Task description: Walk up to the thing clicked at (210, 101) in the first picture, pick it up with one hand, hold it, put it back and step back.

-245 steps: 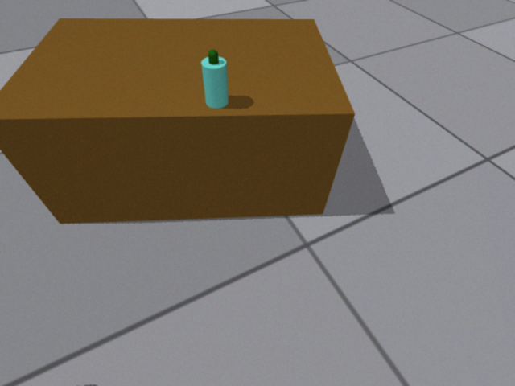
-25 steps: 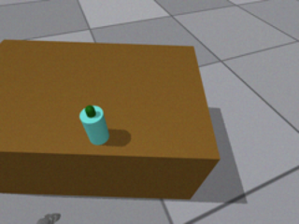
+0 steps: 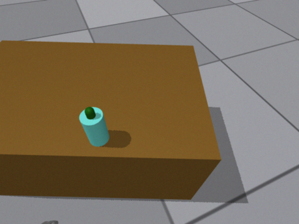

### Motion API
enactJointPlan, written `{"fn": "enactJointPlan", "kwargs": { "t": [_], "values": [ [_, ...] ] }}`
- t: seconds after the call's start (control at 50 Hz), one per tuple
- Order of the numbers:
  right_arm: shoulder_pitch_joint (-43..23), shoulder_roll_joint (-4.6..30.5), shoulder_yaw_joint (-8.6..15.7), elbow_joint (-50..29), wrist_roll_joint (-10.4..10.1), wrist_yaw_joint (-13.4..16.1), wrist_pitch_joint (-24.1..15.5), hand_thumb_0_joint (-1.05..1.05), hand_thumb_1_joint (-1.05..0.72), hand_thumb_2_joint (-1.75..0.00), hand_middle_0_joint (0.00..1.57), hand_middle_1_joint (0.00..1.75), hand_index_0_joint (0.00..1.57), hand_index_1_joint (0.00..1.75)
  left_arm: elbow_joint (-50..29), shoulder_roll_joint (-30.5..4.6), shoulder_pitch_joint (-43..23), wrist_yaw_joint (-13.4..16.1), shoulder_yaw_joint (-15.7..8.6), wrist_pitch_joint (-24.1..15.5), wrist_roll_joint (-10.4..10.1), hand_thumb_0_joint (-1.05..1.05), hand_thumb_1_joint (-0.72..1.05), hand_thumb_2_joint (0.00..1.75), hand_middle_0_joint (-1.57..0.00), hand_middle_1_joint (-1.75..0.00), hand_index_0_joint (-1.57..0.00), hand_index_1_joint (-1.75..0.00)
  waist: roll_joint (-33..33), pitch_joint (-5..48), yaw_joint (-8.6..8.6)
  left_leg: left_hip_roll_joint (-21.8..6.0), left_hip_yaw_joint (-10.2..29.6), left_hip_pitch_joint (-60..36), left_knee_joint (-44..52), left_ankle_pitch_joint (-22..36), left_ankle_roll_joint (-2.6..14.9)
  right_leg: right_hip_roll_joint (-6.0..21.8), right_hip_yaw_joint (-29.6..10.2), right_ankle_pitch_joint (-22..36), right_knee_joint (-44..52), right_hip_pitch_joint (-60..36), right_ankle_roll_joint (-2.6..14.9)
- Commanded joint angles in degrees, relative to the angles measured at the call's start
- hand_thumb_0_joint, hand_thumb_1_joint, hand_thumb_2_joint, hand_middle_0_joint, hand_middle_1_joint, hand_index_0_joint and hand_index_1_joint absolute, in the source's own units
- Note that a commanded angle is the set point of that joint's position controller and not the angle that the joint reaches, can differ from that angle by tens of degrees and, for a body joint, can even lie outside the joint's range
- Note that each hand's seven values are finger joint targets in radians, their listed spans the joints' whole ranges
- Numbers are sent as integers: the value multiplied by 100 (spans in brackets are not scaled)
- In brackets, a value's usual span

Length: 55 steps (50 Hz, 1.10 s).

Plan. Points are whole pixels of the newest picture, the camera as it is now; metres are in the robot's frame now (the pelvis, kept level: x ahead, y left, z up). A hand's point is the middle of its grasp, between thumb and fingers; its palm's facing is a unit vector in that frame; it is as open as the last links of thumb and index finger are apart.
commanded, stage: stand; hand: left
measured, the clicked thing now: (94, 124) +0.44 +0.21 -0.08
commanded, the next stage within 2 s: none
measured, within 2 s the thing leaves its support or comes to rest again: neither
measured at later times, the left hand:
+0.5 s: hand out of the picture +0.07 +0.26 -0.15, palm faces -0.01 -0.94 -0.35, open 7.4 cm
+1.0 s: hand out of the picture +0.07 +0.25 -0.15, palm faces +0.01 -0.94 -0.35, open 7.4 cm
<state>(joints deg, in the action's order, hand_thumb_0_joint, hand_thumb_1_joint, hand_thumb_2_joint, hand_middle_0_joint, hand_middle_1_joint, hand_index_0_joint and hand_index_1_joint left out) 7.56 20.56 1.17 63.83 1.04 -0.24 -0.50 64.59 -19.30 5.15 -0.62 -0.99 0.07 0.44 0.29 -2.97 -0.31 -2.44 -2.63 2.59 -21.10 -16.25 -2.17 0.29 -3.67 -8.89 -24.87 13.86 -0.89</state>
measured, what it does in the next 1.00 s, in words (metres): stands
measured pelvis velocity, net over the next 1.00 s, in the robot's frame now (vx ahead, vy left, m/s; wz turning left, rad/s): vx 0.00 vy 0.00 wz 0.04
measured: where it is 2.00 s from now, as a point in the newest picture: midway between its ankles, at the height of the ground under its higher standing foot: outside the picture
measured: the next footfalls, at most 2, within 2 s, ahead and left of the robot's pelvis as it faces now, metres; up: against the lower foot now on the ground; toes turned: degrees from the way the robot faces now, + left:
none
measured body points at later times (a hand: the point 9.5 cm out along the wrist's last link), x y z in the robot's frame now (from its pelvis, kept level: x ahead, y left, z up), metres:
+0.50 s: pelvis +0.00 +0.00 +0.00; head +0.01 +0.00 +0.45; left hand +0.08 +0.31 -0.13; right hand +0.08 -0.30 -0.13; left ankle -0.05 +0.14 -0.74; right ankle +0.05 -0.13 -0.74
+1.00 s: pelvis +0.00 +0.00 +0.00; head +0.01 -0.01 +0.45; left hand +0.07 +0.30 -0.13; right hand +0.08 -0.31 -0.13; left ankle -0.05 +0.14 -0.74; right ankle +0.05 -0.13 -0.74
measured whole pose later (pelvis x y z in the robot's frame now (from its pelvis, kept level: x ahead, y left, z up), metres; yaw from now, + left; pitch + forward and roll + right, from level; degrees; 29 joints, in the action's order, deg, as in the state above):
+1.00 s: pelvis +0.00 +0.00 +0.00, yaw +2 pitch -2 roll +0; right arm 7.7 20.5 0.8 63.7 0.8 -0.6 0.5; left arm 64.7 -20.2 5.9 -0.2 0.3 -0.8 0.4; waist -0.2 -2.9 -0.4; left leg -2.6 -0.3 1.9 -19.0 -14.7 -2.5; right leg 0.6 -1.3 -7.7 -21.7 11.7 -0.7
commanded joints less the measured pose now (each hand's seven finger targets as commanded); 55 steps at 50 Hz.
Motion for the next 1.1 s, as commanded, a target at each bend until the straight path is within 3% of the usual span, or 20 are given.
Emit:
{"fn": "enactJointPlan", "kwargs": {
  "t": [0.0, 0.02, 0.12, 0.24, 0.54, 0.7, 0.76, 0.9, 0.92, 1.0, 1.04, 1.08],
  "values": [
    [-207, 1203, 214, -325, -57, 92, -89, 0, -90, -90, 20, 30, 20, 30, -341, -1270, -255, 84, -201, -159, -27, 0, 90, 90, -20, -30, -20, -30, 4, 447, 2, -504, 454, 421, 420, 1064, 294, 617, -409, 1492, 316, -670, 236],
    [-213, 1207, 218, -329, -64, 91, -81, 0, -90, -90, 20, 30, 20, 30, -329, -1254, -225, 83, -191, -169, -24, 0, 90, 90, -20, -30, -20, -30, -20, 499, -9, -526, 446, 363, 405, 1153, 303, 632, -404, 1632, 281, -726, 241],
    [-271, 1212, 201, -308, -55, 65, -60, 0, -90, -90, 20, 30, 20, 30, -327, -1266, -251, 95, -158, -161, -22, 0, 90, 90, -20, -30, -20, -30, -40, 420, 6, -505, 489, 338, 556, 752, 285, 596, -376, 1062, 462, -637, 199],
    [-281, 1222, 209, -290, -55, 47, -53, 0, -90, -90, 20, 30, 20, 30, -328, -1286, -253, 94, -134, -178, -15, 0, 90, 90, -20, -30, -20, -30, -44, 414, 7, -487, 494, 351, 575, 603, 278, 610, -380, 843, 553, -643, 196],
    [-192, 1195, 181, -302, -48, 50, -62, 0, -90, -90, 20, 30, 20, 30, -315, -1289, -175, 94, -120, -190, -11, 0, 90, 90, -20, -30, -20, -30, -74, 460, -4, -521, 516, 339, 622, 981, 269, 640, -292, 1308, 479, -760, 202],
    [-142, 1190, 172, -288, -55, 47, -55, 0, -90, -90, 20, 30, 20, 30, -286, -1333, -127, 97, -124, -183, -18, 0, 90, 90, -20, -30, -20, -30, -16, 377, 11, -493, 522, 361, 635, 764, 277, 635, -308, 1008, 552, -744, 197],
    [-152, 1186, 170, -297, -56, 51, -61, 0, -90, -90, 20, 30, 20, 30, -298, -1331, -122, 97, -120, -189, -15, 0, 90, 90, -20, -30, -20, -30, -25, 431, -3, -522, 537, 282, 612, 950, 277, 653, -284, 1242, 506, -733, 210],
    [-154, 1170, 177, -321, -41, 49, -27, 0, -90, -90, 20, 30, 20, 30, -303, -1348, -183, 107, -137, -178, 3, 0, 90, 90, -20, -30, -20, -30, -7, 227, 1, -488, 538, 506, 650, 470, 302, 641, -315, 642, 636, -663, 196],
    [-125, 1185, 187, -300, -52, 40, -24, 0, -90, -90, 20, 30, 20, 30, -283, -1389, -118, 103, -148, -180, -12, 0, 90, 90, -20, -30, -20, -30, 41, 228, 35, -451, 544, 435, 615, 331, 297, 626, -344, 320, 708, -596, 183],
    [-106, 1196, 200, -321, -46, 36, -33, 0, -90, -90, 20, 30, 20, 30, -320, -1349, -172, 99, -145, -201, 9, 0, 90, 90, -20, -30, -20, -30, 15, 308, 3, -477, 553, 470, 584, 533, 312, 646, -334, 699, 649, -695, 194],
    [-95, 1199, 205, -317, -48, 33, -34, 0, -90, -90, 20, 30, 20, 30, -310, -1381, -113, 99, -153, -196, 3, 0, 90, 90, -20, -30, -20, -30, 23, 277, 19, -443, 548, 437, 578, 399, 298, 634, -343, 472, 700, -618, 184],
    [-46, 1174, 191, -309, -41, 38, -38, 0, -90, -90, 20, 30, 20, 30, -334, -1373, -168, 100, -157, -196, -5, 0, 90, 90, -20, -30, -20, -30, 12, 293, 5, -485, 564, 443, 588, 544, 298, 638, -329, 636, 625, -645, 202]
  ]
}}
